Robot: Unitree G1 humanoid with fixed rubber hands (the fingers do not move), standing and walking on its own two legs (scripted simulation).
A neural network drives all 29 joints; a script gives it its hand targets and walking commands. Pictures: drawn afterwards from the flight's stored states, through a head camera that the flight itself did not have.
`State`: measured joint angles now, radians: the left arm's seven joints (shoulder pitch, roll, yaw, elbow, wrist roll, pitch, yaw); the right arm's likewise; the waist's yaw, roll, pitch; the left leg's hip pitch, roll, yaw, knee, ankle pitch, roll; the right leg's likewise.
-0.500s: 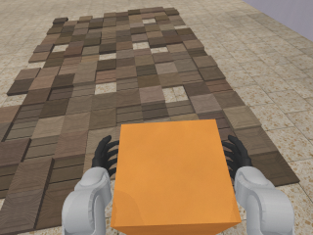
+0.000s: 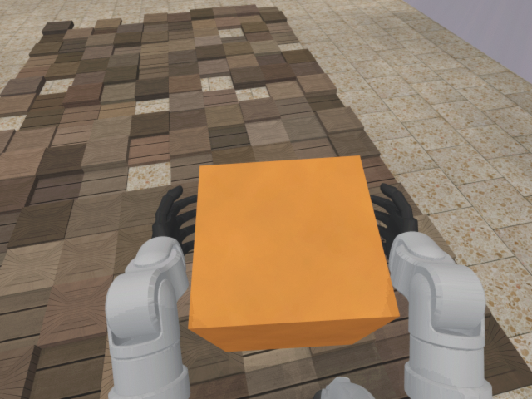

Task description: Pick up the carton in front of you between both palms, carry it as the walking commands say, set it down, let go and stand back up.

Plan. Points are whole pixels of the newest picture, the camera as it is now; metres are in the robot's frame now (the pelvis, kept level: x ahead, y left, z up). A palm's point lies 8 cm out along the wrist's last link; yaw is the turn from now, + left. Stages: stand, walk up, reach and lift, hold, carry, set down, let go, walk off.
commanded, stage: carry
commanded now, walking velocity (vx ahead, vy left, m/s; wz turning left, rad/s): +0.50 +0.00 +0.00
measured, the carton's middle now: (284, 265) +0.30 -0.01 +0.05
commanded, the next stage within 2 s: none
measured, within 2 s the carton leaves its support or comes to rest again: neither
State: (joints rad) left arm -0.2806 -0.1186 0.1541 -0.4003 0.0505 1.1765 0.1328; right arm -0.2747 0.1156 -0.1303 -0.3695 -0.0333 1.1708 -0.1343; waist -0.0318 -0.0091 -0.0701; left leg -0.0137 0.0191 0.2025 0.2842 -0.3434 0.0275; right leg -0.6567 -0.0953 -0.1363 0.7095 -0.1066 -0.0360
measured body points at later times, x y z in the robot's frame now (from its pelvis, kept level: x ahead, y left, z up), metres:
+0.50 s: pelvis +0.33 -0.02 +0.01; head +0.40 -0.03 +0.45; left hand +0.72 +0.14 +0.15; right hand +0.73 -0.17 +0.14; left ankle +0.47 +0.09 -0.69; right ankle +0.21 -0.10 -0.73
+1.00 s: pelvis +0.69 -0.04 +0.03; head +0.71 -0.04 +0.48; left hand +1.00 +0.13 +0.13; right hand +1.01 -0.18 +0.13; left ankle +0.53 +0.06 -0.65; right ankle +0.78 -0.12 -0.69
